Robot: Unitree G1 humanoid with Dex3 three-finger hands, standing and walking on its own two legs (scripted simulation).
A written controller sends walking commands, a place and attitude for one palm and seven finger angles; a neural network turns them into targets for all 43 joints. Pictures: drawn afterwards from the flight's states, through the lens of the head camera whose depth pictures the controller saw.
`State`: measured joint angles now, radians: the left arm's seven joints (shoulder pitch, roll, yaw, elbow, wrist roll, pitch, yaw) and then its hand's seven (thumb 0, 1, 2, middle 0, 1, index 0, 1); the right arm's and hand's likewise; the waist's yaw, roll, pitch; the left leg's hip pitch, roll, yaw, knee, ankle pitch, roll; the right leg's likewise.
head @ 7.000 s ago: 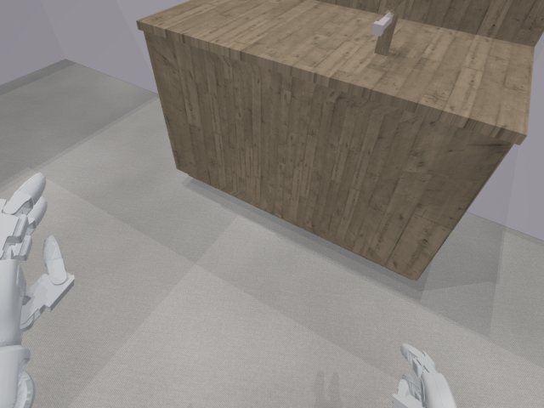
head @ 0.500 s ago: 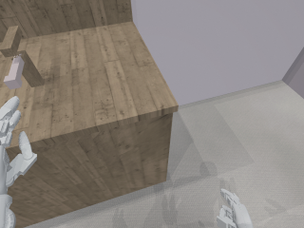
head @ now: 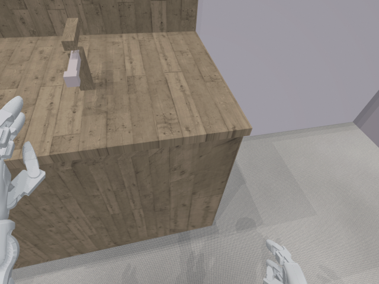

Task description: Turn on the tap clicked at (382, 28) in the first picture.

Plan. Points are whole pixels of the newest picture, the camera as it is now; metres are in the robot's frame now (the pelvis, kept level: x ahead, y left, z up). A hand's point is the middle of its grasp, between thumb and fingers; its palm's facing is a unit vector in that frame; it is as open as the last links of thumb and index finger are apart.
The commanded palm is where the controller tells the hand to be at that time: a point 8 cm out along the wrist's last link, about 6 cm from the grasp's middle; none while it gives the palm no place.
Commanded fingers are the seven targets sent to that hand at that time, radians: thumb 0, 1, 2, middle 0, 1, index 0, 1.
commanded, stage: come to a stop and stand still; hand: left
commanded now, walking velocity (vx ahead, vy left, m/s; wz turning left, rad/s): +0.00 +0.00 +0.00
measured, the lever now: (72, 78) +0.49 +0.35 +0.15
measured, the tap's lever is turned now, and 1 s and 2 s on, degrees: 0 0 0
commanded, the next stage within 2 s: look again from close up in 0.84 s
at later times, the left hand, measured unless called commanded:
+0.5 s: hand (64, 156) +0.26 +0.25 +0.17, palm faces +0.43 -0.83 -0.36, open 7.4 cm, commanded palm +0.19 +0.28 +0.18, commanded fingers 0.00 0.90 0.90 -0.20 -0.30 -0.20 -0.30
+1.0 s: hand (76, 150) +0.27 +0.23 +0.17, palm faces +0.43 -0.82 -0.37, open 7.4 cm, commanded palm +0.22 +0.26 +0.18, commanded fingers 0.00 0.90 0.90 -0.20 -0.30 -0.20 -0.30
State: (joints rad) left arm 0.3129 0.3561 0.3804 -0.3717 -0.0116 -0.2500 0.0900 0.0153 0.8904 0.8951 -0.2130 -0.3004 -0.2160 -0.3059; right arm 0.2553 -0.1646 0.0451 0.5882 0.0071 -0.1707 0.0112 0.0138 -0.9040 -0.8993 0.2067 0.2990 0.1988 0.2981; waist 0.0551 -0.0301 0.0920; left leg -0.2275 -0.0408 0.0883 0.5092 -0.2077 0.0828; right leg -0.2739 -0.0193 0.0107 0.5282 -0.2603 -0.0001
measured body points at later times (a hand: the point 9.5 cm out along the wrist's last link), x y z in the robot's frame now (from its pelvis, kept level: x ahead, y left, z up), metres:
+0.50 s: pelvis +0.05 -0.01 +0.01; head +0.06 +0.01 +0.46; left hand +0.23 +0.29 +0.19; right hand +0.23 -0.23 -0.06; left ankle +0.05 +0.06 -0.73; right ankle +0.08 -0.14 -0.73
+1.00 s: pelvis +0.07 -0.02 +0.01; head +0.08 -0.02 +0.46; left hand +0.24 +0.28 +0.19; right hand +0.26 -0.24 -0.06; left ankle +0.05 +0.06 -0.73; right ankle +0.08 -0.14 -0.73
